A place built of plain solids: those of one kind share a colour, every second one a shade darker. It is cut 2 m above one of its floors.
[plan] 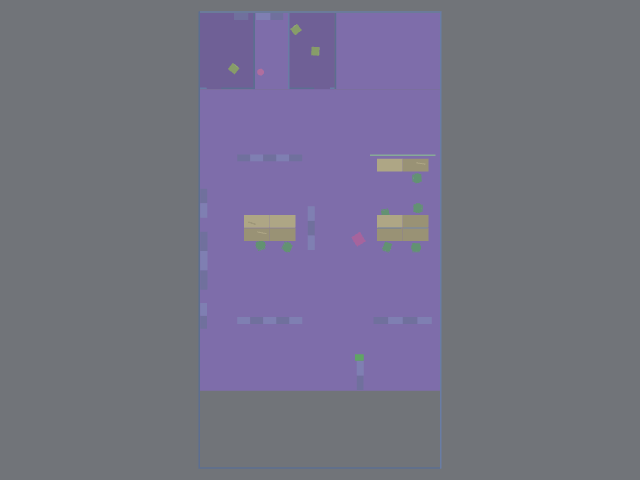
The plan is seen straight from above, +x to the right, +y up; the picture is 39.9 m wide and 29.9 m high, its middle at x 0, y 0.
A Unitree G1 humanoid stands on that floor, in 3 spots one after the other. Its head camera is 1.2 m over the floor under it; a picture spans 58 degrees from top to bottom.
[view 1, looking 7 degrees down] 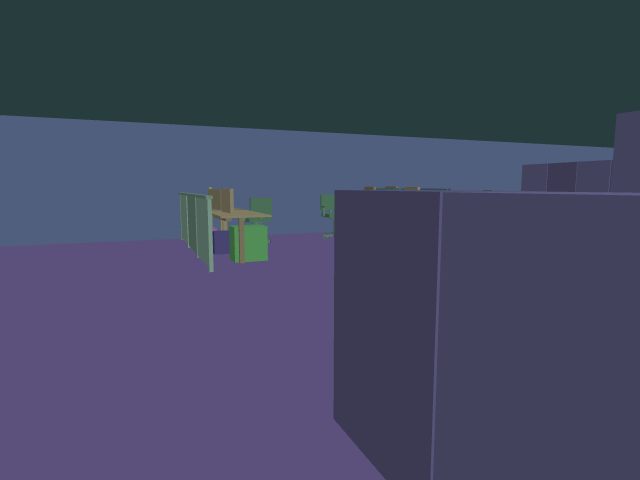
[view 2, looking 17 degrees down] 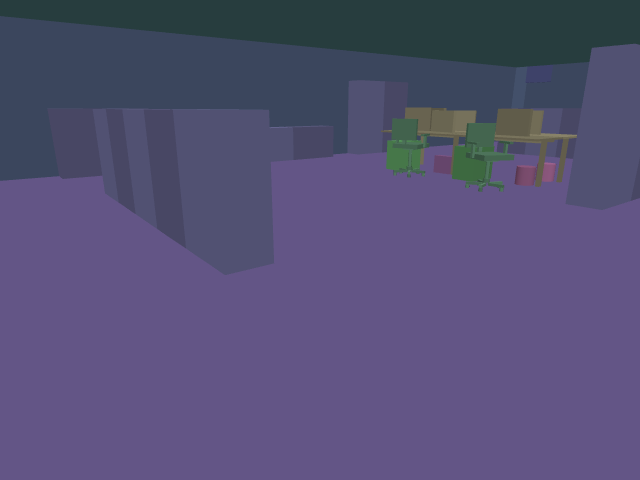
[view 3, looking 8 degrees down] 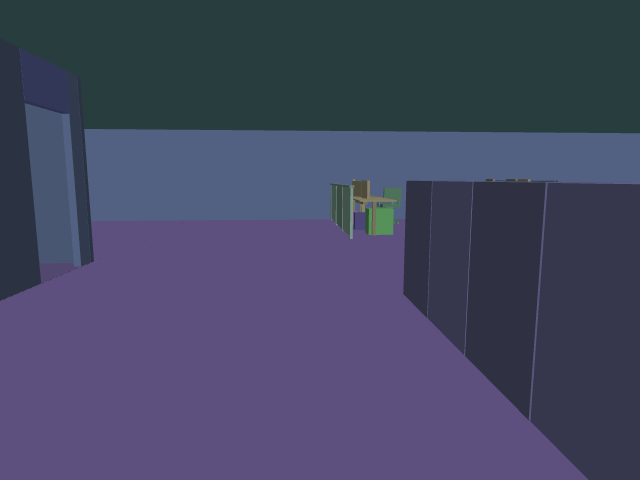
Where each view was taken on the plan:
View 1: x -3.04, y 6.23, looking -23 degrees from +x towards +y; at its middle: floor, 9.85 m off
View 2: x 1.73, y -6.48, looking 143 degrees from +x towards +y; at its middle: floor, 4.10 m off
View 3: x -5.48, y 6.52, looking -4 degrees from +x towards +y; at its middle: floor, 8.62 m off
